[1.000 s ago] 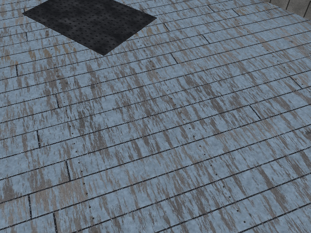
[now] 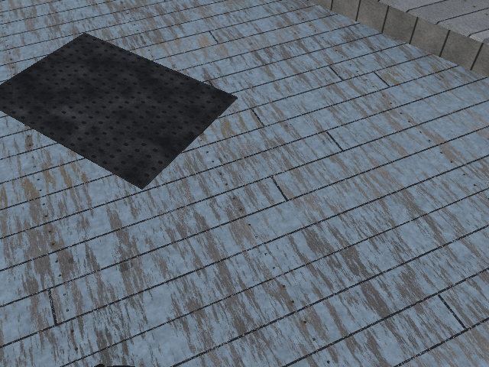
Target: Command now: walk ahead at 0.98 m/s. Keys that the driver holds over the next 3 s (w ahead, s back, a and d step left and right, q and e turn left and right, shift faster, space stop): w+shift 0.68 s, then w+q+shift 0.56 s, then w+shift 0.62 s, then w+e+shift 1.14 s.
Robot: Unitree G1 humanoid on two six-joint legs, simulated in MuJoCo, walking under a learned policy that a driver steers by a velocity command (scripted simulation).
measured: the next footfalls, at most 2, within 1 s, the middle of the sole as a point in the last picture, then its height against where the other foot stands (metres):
right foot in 0.16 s outside the picture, level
left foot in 0.60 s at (199, 264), level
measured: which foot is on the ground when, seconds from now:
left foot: down 0.00-0.16, up 0.18-0.58, down 0.60-1.00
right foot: up 0.00-0.14, down 0.16-0.62, up 0.64-1.00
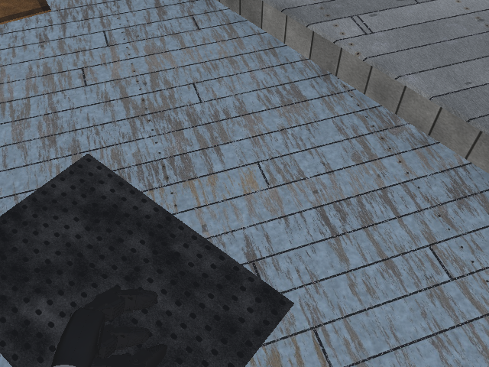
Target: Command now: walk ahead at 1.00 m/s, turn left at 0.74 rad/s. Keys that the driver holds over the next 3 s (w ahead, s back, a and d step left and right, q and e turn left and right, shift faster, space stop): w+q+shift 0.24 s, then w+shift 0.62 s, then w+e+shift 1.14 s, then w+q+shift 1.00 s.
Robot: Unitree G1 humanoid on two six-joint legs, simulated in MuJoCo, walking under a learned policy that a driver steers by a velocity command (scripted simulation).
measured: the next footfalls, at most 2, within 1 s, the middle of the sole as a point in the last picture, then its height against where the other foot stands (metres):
right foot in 0.06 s outside the picture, level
left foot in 0.50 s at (159, 325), level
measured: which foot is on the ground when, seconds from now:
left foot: down 0.00-0.06, up 0.08-0.48, down 0.50-0.98, up 1.00-1.00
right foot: up 0.00-0.04, down 0.06-0.50, up 0.52-0.94, down 0.96-1.00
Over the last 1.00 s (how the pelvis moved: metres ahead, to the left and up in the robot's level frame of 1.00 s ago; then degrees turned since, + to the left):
0.97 0.04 0.00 10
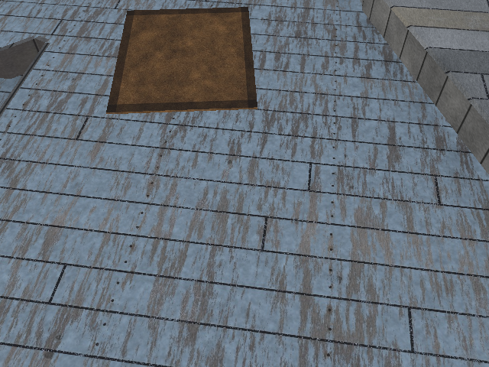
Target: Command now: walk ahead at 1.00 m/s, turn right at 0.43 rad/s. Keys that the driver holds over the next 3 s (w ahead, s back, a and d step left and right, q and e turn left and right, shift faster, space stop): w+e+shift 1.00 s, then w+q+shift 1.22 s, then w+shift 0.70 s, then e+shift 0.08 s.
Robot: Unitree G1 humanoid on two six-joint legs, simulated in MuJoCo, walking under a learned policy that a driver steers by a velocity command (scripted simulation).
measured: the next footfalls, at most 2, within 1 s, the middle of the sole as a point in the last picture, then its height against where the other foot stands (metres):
left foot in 0.38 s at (214, 318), level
right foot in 0.82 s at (334, 231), level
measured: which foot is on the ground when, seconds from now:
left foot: up 0.00-0.36, down 0.38-0.82, up 0.84-1.00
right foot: down 0.00-0.36, up 0.38-0.80, down 0.82-1.00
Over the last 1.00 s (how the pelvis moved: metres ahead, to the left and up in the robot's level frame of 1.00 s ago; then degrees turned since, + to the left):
0.91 0.20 -0.03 20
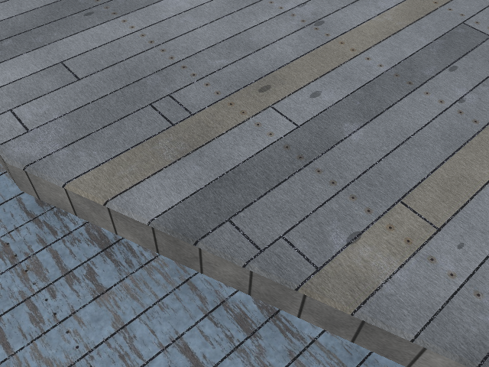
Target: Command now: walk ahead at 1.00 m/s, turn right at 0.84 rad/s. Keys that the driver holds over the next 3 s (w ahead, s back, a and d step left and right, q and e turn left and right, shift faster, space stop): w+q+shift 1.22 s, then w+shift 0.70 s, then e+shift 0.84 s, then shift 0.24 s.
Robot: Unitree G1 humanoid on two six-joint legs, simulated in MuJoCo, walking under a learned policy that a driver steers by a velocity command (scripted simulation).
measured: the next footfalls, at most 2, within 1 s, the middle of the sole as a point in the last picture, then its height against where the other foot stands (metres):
left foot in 0.26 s outside the picture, level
right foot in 0.76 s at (246, 190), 0.15 m higher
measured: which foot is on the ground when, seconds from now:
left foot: up 0.00-0.24, down 0.26-0.76, up 0.78-1.00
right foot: down 0.00-0.28, up 0.30-0.74, down 0.76-1.00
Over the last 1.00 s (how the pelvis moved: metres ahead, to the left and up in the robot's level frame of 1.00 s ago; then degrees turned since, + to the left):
0.84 -0.23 0.02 -52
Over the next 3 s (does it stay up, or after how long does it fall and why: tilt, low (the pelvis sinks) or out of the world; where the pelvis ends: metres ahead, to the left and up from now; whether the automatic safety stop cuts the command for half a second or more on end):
stays up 1.92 1.01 0.16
